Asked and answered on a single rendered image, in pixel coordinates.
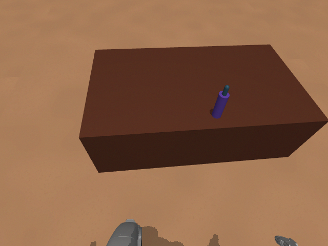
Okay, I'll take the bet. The bottle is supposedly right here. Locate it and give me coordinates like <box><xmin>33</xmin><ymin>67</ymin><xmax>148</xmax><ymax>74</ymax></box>
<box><xmin>212</xmin><ymin>85</ymin><xmax>230</xmax><ymax>119</ymax></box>

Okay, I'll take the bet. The right robot hand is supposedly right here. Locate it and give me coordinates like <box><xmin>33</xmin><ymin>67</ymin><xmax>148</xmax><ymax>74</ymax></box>
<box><xmin>275</xmin><ymin>236</ymin><xmax>298</xmax><ymax>246</ymax></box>

